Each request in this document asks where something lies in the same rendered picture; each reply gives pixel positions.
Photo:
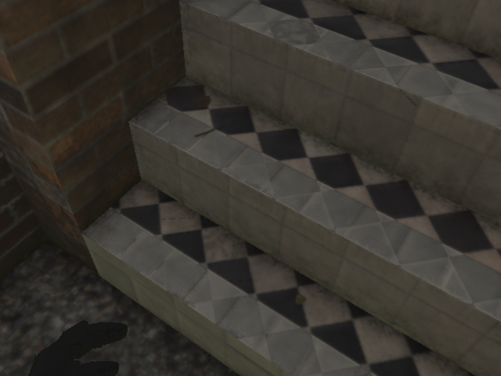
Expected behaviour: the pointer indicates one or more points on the left robot hand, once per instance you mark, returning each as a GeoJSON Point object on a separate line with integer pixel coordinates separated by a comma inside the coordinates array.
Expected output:
{"type": "Point", "coordinates": [59, 358]}

